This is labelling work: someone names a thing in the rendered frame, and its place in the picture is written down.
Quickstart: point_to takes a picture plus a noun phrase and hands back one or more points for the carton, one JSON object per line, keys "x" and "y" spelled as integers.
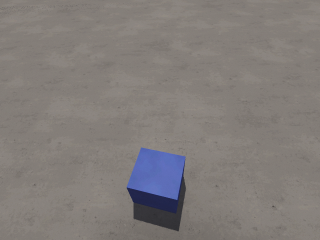
{"x": 156, "y": 179}

